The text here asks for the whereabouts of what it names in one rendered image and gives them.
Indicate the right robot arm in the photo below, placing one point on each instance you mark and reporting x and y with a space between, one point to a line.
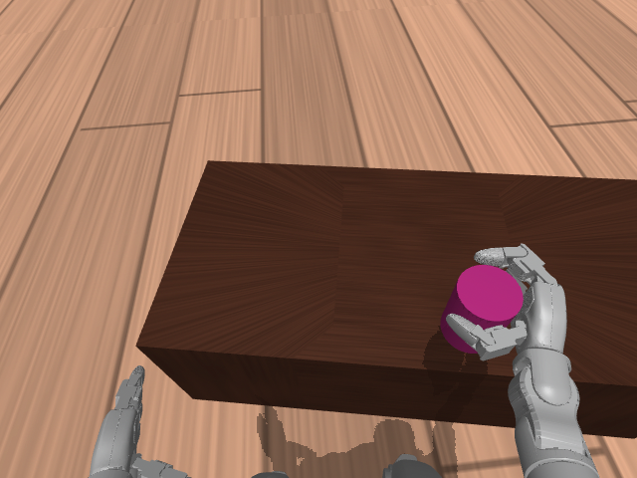
545 400

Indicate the right robot hand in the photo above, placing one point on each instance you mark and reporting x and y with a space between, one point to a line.
542 319

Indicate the left robot hand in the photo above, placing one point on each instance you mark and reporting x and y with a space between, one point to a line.
117 440

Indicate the can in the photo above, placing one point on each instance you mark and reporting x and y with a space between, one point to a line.
486 296

